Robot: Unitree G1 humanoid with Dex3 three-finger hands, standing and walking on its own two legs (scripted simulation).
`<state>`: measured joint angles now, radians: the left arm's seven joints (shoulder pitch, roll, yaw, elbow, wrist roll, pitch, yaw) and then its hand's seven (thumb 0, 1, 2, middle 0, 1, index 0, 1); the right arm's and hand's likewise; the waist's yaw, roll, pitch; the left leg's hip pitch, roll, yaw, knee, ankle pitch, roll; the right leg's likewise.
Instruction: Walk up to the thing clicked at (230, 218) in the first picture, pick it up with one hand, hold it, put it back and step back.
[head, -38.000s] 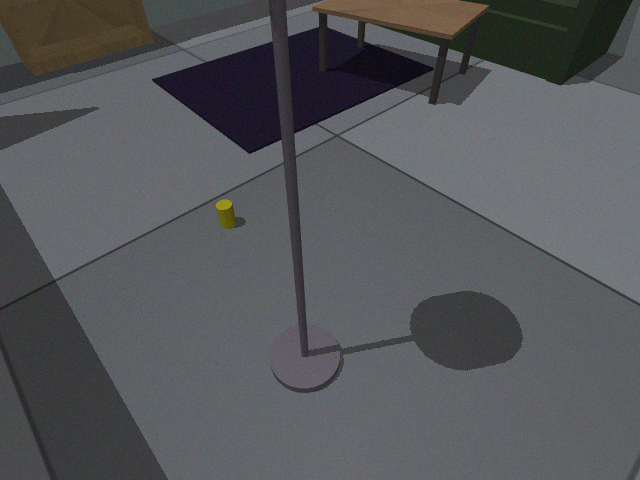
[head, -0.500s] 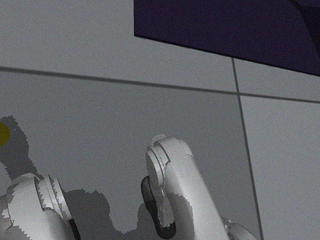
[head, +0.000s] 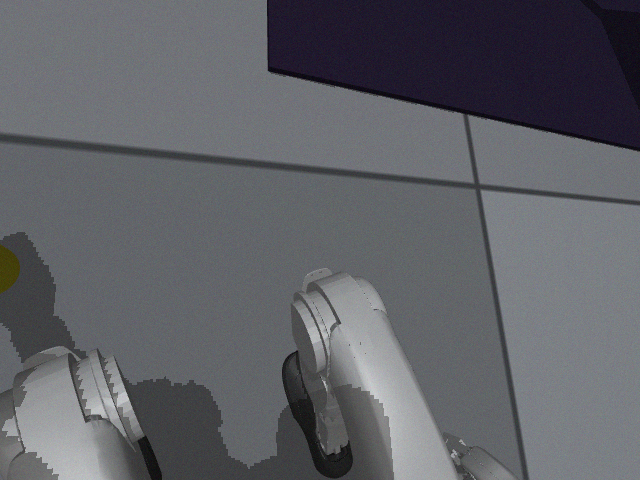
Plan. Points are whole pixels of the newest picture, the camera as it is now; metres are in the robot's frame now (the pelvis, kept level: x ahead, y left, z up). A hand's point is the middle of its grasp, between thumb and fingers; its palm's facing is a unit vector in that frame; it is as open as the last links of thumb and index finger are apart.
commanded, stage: settle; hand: left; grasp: from above
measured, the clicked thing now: out of the picture +0.45 +0.30 -0.24
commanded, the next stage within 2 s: lift in 0.78 s
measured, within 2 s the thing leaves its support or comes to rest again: leaves its support in 0.24 s
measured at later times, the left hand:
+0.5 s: hand out of the picture +0.43 +0.32 -0.13, palm faces -0.43 -0.09 -0.90, open 10.1 cm
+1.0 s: hand out of the picture +0.42 +0.32 -0.08, palm faces -0.44 -0.07 -0.90, open 10.1 cm
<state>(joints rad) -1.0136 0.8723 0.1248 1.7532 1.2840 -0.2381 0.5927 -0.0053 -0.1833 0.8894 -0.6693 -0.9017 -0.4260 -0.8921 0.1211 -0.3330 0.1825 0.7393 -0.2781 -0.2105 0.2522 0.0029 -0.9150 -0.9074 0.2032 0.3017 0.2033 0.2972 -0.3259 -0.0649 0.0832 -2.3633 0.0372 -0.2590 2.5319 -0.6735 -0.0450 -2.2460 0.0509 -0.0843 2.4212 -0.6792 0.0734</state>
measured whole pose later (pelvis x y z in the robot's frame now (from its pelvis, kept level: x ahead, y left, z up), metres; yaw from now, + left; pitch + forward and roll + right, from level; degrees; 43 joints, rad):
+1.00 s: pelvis -0.01 +0.00 +0.06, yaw +5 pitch +33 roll -7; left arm -0.89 0.66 0.03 1.27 1.20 -0.14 0.27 0.03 -0.07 0.76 -0.79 -0.89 -0.58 -0.80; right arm 0.18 -0.28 0.02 0.73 -0.11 -0.03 0.13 0.00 -0.93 -0.91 0.20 0.30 0.20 0.30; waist -0.21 0.02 -0.08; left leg -2.25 0.04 -0.15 2.28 -0.62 -0.02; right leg -2.15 0.00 -0.03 2.23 -0.67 0.05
